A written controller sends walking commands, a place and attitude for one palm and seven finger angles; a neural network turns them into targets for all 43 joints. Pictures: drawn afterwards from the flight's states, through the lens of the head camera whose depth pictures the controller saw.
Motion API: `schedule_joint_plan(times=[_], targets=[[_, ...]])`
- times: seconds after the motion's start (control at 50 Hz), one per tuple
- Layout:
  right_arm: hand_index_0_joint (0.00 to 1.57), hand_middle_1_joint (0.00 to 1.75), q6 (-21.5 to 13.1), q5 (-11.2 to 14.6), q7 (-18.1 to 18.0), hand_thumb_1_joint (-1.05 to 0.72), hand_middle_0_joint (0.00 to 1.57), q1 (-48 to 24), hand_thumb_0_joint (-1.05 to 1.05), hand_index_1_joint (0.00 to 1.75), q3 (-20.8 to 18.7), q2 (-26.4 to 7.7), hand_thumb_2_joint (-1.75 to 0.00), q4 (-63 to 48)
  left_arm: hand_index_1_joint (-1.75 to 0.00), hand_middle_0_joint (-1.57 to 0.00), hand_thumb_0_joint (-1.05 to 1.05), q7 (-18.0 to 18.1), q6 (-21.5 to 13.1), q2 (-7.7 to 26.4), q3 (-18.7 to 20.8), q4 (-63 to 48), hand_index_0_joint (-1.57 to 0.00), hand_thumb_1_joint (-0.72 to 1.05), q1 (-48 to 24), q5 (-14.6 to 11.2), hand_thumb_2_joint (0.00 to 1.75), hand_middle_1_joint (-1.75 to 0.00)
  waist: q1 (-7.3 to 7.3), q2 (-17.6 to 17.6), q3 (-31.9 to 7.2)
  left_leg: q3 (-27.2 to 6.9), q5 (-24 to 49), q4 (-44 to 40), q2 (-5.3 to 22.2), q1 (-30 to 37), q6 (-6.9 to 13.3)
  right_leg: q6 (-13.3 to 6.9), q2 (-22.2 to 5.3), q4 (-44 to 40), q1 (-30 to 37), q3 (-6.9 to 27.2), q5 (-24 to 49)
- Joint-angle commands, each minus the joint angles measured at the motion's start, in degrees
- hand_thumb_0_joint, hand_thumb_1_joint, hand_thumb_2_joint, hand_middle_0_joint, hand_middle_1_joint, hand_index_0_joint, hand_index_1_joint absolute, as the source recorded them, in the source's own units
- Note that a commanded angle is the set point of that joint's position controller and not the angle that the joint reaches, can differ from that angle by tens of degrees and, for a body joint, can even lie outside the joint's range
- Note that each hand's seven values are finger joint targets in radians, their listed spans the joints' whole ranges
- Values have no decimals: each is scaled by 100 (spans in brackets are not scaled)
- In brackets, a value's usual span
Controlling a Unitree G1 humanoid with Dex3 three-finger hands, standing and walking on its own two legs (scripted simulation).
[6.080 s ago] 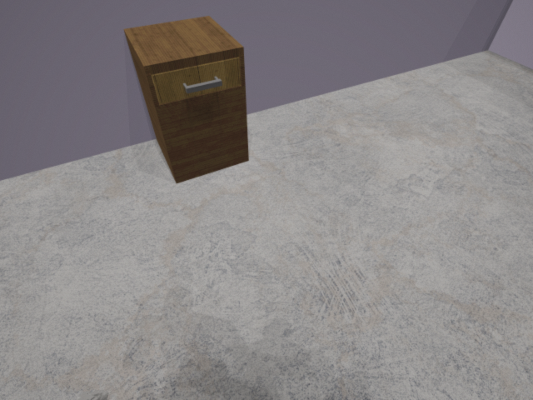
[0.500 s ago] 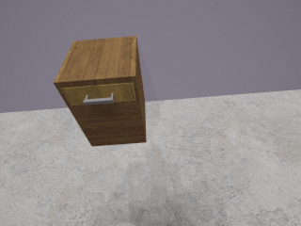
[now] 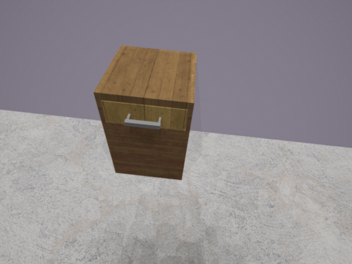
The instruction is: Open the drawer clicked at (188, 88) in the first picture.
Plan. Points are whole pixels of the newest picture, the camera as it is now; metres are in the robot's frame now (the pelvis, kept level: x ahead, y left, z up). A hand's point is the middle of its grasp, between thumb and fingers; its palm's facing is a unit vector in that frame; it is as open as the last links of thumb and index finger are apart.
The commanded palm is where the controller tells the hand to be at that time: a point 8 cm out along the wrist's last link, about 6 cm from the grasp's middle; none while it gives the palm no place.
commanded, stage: take the last steps up to it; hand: left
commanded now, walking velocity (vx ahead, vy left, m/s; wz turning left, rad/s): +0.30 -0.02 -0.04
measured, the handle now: (143, 120) +0.73 +0.21 -0.22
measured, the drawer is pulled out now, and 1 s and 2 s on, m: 0.00 0.00 0.00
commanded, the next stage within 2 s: come to a stop and stand still in 0.34 s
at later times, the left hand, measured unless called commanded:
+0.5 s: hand (139, 209) +0.30 +0.13 -0.17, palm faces -0.04 -0.98 -0.21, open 7.3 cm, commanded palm none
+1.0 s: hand (114, 223) +0.25 +0.20 -0.18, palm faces +0.04 -0.98 -0.21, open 7.3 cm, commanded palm none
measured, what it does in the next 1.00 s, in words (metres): walks ahead: right foot, then left foot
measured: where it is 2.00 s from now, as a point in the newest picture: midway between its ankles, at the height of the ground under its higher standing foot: outside the picture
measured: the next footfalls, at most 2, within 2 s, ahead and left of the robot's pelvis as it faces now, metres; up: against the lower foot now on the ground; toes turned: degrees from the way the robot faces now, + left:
right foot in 0.40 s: +0.29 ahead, -0.11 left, +0.00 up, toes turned -8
left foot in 0.92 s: +0.25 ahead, +0.07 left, +0.00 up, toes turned -7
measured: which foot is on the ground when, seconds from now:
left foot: down 0.00-0.40, up 0.42-0.90, down 0.92-1.00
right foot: up 0.00-0.38, down 0.40-0.92, up 0.94-1.00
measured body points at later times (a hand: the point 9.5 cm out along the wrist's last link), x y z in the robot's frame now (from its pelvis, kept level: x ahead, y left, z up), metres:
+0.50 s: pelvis +0.18 -0.04 -0.01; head +0.21 -0.06 +0.43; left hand +0.30 +0.19 -0.15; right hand +0.08 -0.23 -0.17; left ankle +0.04 +0.09 -0.65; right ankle +0.25 -0.11 -0.74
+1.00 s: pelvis +0.21 +0.00 +0.00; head +0.24 +0.03 +0.45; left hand +0.25 +0.25 -0.17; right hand +0.30 -0.23 -0.14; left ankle +0.21 +0.12 -0.74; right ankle +0.22 -0.11 -0.71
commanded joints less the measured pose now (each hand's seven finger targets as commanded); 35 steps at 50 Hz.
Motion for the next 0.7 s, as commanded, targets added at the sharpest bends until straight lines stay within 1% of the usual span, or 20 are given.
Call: schedule_joint_plan(times=[0.0,0.04,0.14,0.18,0.2,0.28,0.3,0.34,0.36,0.38,0.4,0.42,0.44,0.46,0.48,0.52,0.54,0.58,0.64,0.68], targets=[[20,30,-125,-8,-99,-90,20,828,0,30,-106,-583,-90,93,-30,-20,0,-43,-278,161,79,-556,-20,90,-434,12,90,-30,-248,617,632,-1467,238,-2127,1406,319,626,36,-235,728,-1497,262,895],[20,30,-194,11,-111,-90,20,933,0,30,-81,-599,-90,172,-30,-20,0,-35,-240,119,79,-587,-20,90,-422,9,90,-30,-174,654,565,-1192,1118,-2093,1337,552,701,110,-210,637,-1616,268,1099],[20,30,-247,9,-152,-90,20,1315,0,30,-65,-581,-90,400,-30,-20,0,-41,-200,159,105,-855,-20,90,-1120,-23,90,-30,-209,705,676,-944,2512,-1930,1378,994,803,163,-212,10,-1976,225,1335],[20,30,-230,-20,-167,-90,20,1483,0,30,-60,-570,-90,511,-30,-20,0,-49,-206,135,91,-983,-20,90,-1512,-39,90,-30,-312,855,796,-842,2859,-1800,1402,1116,789,103,-168,-547,-1931,153,1329],[20,30,-216,-36,-165,-90,20,1596,0,30,-65,-562,-90,560,-30,-20,0,-54,-224,140,85,-1042,-20,90,-1701,-48,90,-30,-383,730,814,-877,2962,-1753,1422,1134,787,57,-124,-786,-1835,115,1310],[20,30,-149,-83,-170,-90,20,1669,0,30,-82,-659,-90,687,-30,-20,0,-53,-253,105,57,-1200,-20,90,-2040,-64,90,-30,-434,759,921,-684,3538,-1374,1455,1061,675,-156,121,-1637,-1168,-92,1126],[20,30,-132,-79,-166,-90,20,1689,0,30,-88,-674,-90,709,-30,-20,0,-46,-271,134,61,-1199,-20,90,-1949,-65,90,-30,-392,678,869,-656,3903,-1158,1442,959,651,-217,255,-1778,-829,-180,1064],[20,30,-113,-34,-169,-90,20,1508,0,30,-84,-761,-90,719,-30,-20,0,-22,-335,252,102,-938,-20,90,-1048,-47,90,-30,43,645,396,-408,4635,-154,1242,853,464,-313,544,-2285,376,-399,1423],[20,30,-127,16,-151,-90,20,1478,0,30,-78,-715,-90,707,-30,-20,0,4,-408,492,177,-727,-20,90,-353,-23,90,-30,343,399,-14,-268,4226,860,1008,325,279,-388,430,-2653,1568,-196,1943],[20,30,-159,85,-111,-90,20,1702,0,30,-61,-482,-90,653,-30,-20,0,72,-498,998,313,-541,-20,90,385,4,90,-30,513,-600,-840,11,2205,2557,398,-812,33,-867,-862,-2768,2989,1420,3248],[20,30,-148,118,-114,-90,20,1912,0,30,-55,-382,-90,546,-30,-20,0,92,-481,1338,342,-498,-20,90,609,-104,90,-30,305,-981,-1237,-123,-1603,4285,-248,-1473,-97,-1603,-2036,-3452,3179,2959,4626],[20,30,-72,103,-122,-90,20,1532,0,30,-64,-372,-90,540,-30,-20,0,118,-454,1290,329,-629,-20,90,136,-146,90,-30,315,-659,-1160,-851,-1593,4721,18,-1508,-48,-1639,-1955,-3760,2505,2938,3858],[20,30,-22,70,-119,-90,20,1264,0,30,-80,-334,-90,456,-30,-20,0,164,-418,1011,251,-816,-20,90,-515,-138,90,-30,110,-187,-463,-932,-1221,4727,200,-1673,-87,-1518,-1823,-3915,1681,2518,3629],[20,30,60,37,-125,-90,20,1196,0,30,-45,-216,-90,515,-30,-20,0,205,-411,716,155,-925,-20,90,-1006,-130,90,-30,-139,200,-37,-1035,-844,4395,354,-1443,-145,-1279,-1561,-3966,851,1834,3942],[20,30,155,18,-135,-90,20,1355,0,30,8,-73,-90,584,-30,-20,0,239,-419,531,95,-969,-20,90,-1277,-105,90,-30,-338,305,-12,-1036,-674,3970,381,-1119,-226,-1109,-1389,-3985,417,1383,4466],[20,30,344,55,-134,-90,20,1593,0,30,36,49,-90,681,-30,-20,0,287,-371,517,58,-1000,-20,90,-1604,-66,90,-30,-564,18,-137,-922,-662,3044,338,-608,-363,-956,-1161,-3917,6,733,4742],[20,30,400,70,-126,-90,20,1535,0,30,14,40,-90,646,-30,-20,0,290,-345,546,69,-1015,-20,90,-1548,-58,90,-30,-504,-109,-206,-839,-613,2794,236,-661,-401,-925,-1059,-3823,135,623,4879],[20,30,486,43,-114,-90,20,1181,0,30,-47,-94,-90,477,-30,-20,0,299,-273,621,136,-976,-20,90,-1247,-55,90,-30,-308,-201,-320,-779,-593,2569,128,-904,-467,-968,-1111,-3723,571,792,4960],[20,30,554,18,-89,-90,20,711,0,30,-147,-314,-90,223,-30,-20,0,308,-188,797,213,-1028,-20,90,-1209,-47,90,-30,-209,-437,-282,-843,-632,2727,57,-1238,-550,-1063,-1244,-3617,839,960,5187],[20,30,582,19,-79,-90,20,470,0,30,-188,-398,-90,88,-30,-20,0,310,-138,872,242,-1119,-20,90,-1311,-27,90,-30,-217,-543,-252,-883,-672,2721,31,-1256,-572,-1092,-1257,-3615,827,959,4983]])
